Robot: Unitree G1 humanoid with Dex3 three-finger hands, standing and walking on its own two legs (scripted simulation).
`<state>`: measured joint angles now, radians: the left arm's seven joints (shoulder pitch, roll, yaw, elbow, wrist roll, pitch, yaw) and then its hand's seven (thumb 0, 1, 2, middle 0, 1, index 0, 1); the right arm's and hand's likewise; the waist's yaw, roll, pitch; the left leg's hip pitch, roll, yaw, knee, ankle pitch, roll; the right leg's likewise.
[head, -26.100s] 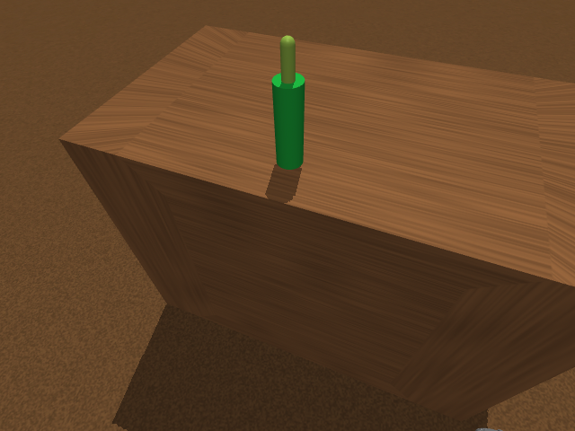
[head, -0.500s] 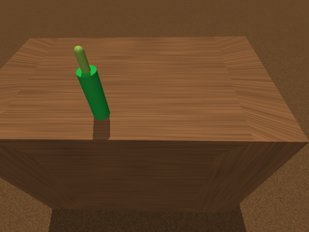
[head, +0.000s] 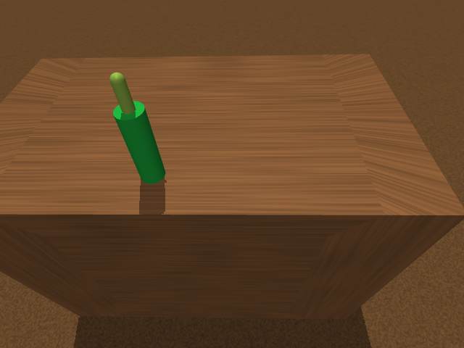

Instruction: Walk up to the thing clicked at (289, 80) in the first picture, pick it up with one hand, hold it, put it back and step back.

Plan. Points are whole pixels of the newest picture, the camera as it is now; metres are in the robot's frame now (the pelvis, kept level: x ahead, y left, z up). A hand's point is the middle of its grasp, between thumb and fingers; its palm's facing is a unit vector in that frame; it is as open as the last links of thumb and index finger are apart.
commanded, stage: home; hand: left
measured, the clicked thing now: (137, 132) +0.45 +0.19 +0.14
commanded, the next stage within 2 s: stand in 0.10 s
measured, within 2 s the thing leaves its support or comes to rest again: neither
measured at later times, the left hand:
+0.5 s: hand out of the picture +0.08 +0.25 -0.15, palm faces -0.05 -0.93 -0.36, open 13.4 cm
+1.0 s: hand out of the picture +0.07 +0.25 -0.16, palm faces -0.05 -0.93 -0.35, open 7.4 cm
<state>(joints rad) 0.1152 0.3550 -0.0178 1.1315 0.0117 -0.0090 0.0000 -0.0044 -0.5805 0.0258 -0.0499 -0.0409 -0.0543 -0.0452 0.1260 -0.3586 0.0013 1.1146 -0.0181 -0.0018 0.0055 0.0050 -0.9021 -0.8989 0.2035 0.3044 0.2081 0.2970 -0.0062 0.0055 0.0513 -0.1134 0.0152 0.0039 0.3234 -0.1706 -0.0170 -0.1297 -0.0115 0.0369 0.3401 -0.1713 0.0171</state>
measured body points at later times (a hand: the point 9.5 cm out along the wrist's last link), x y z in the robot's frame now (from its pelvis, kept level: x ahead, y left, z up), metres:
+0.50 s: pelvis +0.00 +0.00 +0.00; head +0.01 -0.01 +0.45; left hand +0.08 +0.30 -0.13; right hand +0.07 -0.31 -0.13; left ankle +0.01 +0.13 -0.75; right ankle +0.01 -0.13 -0.75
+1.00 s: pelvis +0.00 +0.00 +0.00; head +0.02 -0.01 +0.45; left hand +0.08 +0.30 -0.13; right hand +0.07 -0.31 -0.14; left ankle +0.01 +0.13 -0.75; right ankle +0.01 -0.13 -0.75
